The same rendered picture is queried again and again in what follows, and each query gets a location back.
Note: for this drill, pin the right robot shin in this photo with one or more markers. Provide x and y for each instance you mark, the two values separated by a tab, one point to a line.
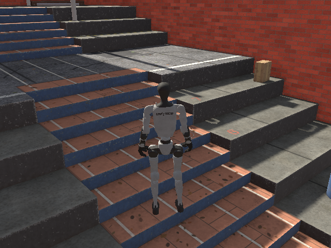
179	189

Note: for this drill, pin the right robot hand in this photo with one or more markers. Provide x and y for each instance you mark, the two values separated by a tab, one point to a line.
184	144

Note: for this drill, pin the left robot hand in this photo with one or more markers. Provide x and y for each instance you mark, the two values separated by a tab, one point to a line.
145	148

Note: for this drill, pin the left robot upper arm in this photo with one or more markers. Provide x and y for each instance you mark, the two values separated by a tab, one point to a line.
146	118

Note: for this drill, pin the right robot forearm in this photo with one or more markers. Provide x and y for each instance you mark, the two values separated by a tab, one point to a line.
187	136

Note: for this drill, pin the right robot thigh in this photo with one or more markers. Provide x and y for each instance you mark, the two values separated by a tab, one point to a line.
177	160

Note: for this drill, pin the right robot upper arm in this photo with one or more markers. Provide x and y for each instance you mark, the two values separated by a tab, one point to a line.
182	117

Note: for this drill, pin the left robot forearm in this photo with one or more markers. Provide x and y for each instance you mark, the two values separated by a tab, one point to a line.
143	138

